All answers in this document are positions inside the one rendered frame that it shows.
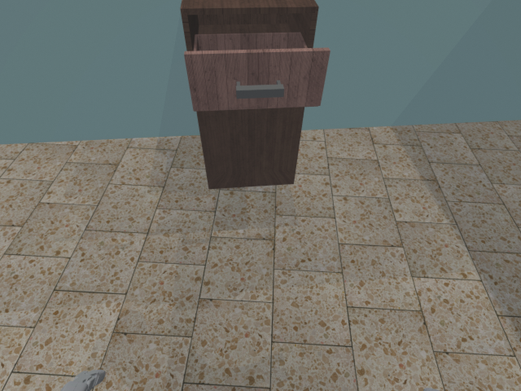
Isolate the cabinet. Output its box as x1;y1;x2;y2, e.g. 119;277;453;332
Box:
180;0;319;189

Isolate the drawer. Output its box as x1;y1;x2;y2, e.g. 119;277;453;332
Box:
184;33;331;112

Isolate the handle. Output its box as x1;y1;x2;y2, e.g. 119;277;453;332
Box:
236;80;284;99

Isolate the robot left hand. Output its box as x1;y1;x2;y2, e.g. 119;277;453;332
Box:
60;370;106;391

